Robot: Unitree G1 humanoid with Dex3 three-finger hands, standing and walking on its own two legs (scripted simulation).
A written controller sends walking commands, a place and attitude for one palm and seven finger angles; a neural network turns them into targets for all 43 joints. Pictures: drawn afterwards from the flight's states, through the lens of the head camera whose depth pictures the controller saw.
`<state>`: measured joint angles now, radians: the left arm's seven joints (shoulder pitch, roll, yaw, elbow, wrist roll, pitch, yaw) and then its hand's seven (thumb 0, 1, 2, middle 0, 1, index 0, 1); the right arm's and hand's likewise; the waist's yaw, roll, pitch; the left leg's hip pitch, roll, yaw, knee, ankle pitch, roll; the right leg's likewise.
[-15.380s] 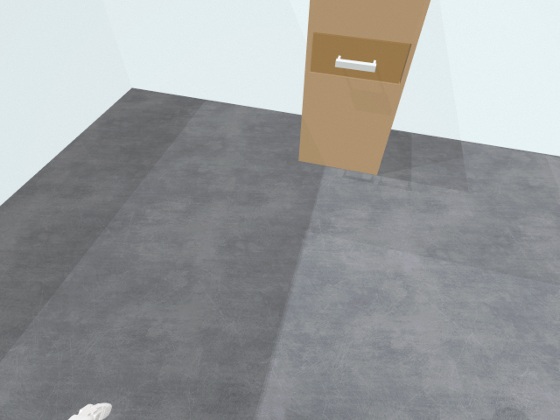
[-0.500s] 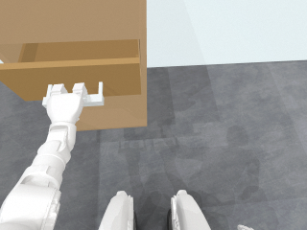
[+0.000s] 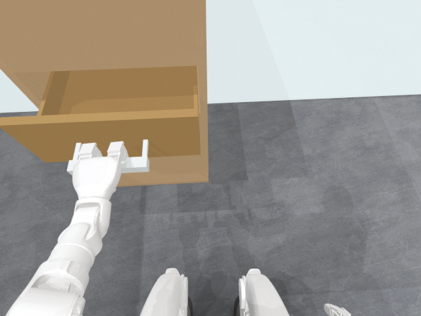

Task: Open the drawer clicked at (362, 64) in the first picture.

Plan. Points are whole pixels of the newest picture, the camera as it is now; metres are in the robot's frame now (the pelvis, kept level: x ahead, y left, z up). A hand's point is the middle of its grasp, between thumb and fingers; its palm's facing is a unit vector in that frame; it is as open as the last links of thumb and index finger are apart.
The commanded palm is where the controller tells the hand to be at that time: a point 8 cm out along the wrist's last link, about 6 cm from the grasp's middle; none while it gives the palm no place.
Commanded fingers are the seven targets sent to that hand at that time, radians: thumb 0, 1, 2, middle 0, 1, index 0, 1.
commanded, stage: pull the drawer open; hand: left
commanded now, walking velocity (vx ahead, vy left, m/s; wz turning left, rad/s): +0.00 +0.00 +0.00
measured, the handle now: (110, 156) +0.44 +0.23 -0.05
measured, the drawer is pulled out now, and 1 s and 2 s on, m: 0.14 0.25 0.30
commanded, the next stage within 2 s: open the thumb to release the handle in 1.54 s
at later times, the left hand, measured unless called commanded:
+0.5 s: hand (105, 208) +0.33 +0.23 -0.07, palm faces -0.04 -0.04 -1.00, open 5.9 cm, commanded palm +0.29 +0.22 -0.02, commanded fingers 0.00 0.90 0.90 -0.40 -1.35 -0.40 -1.35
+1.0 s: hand (102, 238) +0.27 +0.22 -0.07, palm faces -0.04 -0.04 -1.00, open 5.8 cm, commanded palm +0.24 +0.22 -0.02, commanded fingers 0.00 0.90 0.90 -0.40 -1.35 -0.40 -1.35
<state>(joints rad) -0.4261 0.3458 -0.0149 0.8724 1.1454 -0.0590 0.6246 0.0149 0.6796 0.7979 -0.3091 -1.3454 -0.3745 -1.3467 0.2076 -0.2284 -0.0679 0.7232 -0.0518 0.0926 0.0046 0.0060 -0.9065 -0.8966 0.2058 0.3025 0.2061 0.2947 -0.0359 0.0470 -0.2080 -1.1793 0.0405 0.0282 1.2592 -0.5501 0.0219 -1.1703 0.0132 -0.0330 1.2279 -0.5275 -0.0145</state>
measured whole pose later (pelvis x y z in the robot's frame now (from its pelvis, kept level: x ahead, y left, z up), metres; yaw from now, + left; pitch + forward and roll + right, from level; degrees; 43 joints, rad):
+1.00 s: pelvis +0.00 +0.00 +0.00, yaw +1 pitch +23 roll -1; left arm 0.06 0.27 -0.09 0.45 1.16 0.01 0.66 0.03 0.67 0.80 -0.30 -1.35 -0.40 -1.35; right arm 0.12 -0.22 -0.05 0.65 -0.06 0.08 -0.01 0.01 -0.91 -0.90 0.21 0.30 0.21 0.29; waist 0.01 0.03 -0.21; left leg -1.10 0.03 0.03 1.26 -0.57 0.01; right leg -1.09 0.01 -0.03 1.24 -0.55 -0.02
